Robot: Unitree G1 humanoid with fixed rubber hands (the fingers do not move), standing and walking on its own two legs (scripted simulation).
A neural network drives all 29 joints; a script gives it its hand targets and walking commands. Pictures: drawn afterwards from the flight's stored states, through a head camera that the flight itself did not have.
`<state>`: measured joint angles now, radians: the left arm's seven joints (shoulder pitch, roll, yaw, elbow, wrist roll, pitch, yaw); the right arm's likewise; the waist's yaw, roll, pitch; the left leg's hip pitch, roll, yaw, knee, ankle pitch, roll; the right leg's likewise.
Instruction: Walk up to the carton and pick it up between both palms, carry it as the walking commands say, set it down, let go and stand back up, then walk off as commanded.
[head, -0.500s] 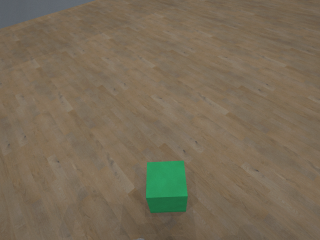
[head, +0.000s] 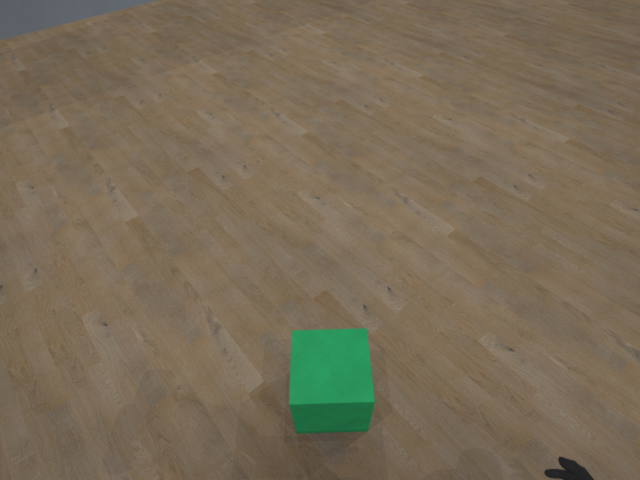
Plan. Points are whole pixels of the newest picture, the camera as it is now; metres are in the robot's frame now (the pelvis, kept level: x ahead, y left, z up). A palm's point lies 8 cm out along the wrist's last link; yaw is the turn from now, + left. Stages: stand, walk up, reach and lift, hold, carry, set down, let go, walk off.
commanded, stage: walk up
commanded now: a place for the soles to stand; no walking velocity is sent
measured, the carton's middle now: (330, 382) +0.49 +0.02 -0.63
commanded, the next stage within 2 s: reach and lift in 1.92 s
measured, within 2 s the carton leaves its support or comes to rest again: neither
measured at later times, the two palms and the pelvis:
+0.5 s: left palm out of the picture +0.09 +0.34 -0.10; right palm out of the picture +0.08 -0.29 -0.10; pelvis +0.01 +0.02 +0.00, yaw +1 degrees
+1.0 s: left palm out of the picture +0.10 +0.31 -0.08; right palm out of the picture +0.12 -0.31 -0.11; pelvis +0.03 -0.01 +0.01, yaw +1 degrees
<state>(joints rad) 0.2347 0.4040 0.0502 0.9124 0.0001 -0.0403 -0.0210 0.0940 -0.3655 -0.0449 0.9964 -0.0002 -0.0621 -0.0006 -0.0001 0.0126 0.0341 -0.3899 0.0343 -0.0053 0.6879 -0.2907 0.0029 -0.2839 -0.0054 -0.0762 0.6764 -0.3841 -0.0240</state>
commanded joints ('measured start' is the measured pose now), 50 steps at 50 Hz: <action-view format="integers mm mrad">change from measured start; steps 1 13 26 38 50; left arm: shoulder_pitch -74 -27 -69 -76 -61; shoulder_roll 172 218 179 221 231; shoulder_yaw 12 55 39 41 47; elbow -13 -19 -73 -36 -24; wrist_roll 10 36 24 34 29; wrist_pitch -9 -13 -25 -22 -16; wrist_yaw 27 6 8 20 17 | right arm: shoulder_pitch -36 -33 200 107 49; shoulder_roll -214 -251 -299 -197 -213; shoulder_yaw -13 -42 -66 -29 -20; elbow -29 -12 -34 -45 -27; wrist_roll -9 -45 -24 -16 -28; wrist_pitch -1 0 -35 -5 -16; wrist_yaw -15 9 -14 2 -6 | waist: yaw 6 22 -43 -1 0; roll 8 -36 137 -165 -76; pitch -121 -56 -117 33 -55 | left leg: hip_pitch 177 5 445 -20 81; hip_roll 112 35 269 -21 -4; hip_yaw -154 -159 -452 1 -70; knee -183 -209 -286 -76 -167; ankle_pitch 220 -338 369 -161 -30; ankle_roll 86 99 250 25 55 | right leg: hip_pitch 10 44 -319 21 20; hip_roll -104 -121 -30 -239 -196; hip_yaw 132 233 111 294 273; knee -185 -272 122 -342 -300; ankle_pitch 154 -330 -212 22 -39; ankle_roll -41 -93 -9 -153 -92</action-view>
